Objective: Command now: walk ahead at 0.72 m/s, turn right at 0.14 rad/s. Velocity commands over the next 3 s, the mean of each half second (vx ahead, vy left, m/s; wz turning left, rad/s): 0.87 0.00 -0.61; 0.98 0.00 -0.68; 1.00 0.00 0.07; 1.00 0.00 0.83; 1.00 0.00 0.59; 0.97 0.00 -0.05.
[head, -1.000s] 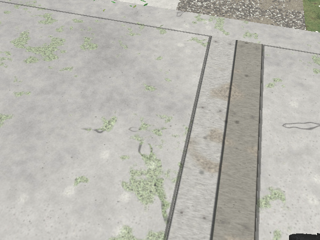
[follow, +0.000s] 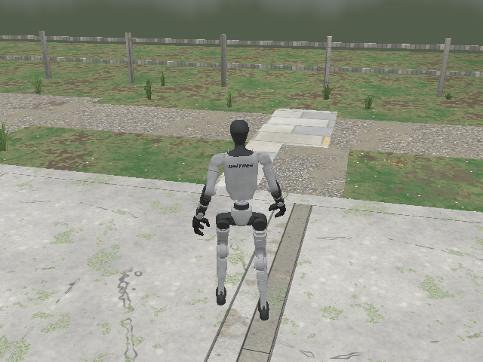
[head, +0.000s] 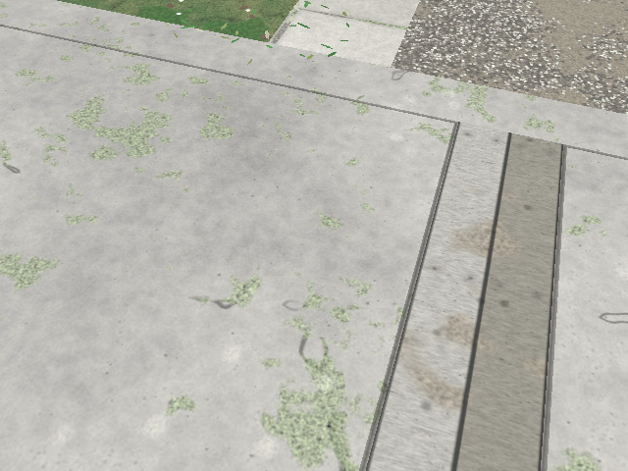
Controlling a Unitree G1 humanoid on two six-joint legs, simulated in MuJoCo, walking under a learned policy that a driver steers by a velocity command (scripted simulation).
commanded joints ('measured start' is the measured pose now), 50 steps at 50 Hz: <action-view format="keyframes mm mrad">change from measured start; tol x64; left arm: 1 -98 133 23 -82 -3 -16 -8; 50 157 -75 -22 -123 8 -27 -17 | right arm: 1 69 -71 -20 -38 14 -16 -4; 44 -353 -65 13 -289 -8 -68 -12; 50 342 -272 -63 -103 -29 -56 -1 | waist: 1 -127 -56 78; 50 -123 515 -457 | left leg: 1 305 -54 52 -97 49 4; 5 655 384 -770 -426 -684 178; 25 445 220 242 100 1551 10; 28 -442 -148 -74 1126 -346 28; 41 24 -30 -20 -6 487 -76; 50 979 328 -843 -249 -427 292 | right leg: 1 -326 -157 158 -74 -117 -164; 6 -987 -12 159 1026 5 -83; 24 -382 120 -244 481 251 -159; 30 260 -185 820 -137 -343 -405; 48 30 -47 273 388 965 -146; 50 -593 176 202 1084 -162 -69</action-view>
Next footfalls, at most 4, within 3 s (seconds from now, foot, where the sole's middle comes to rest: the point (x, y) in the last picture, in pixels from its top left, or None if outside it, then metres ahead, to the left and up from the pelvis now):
0.04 left None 0.09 0.15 -0.78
0.52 right None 0.48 -0.10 -0.78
0.96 left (402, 315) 0.93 -0.16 -0.78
1.44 right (580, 272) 1.11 -0.65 -0.78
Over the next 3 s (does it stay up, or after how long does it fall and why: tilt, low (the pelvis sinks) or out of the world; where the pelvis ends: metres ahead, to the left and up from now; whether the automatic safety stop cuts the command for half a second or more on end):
stays up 2.32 -0.67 -0.01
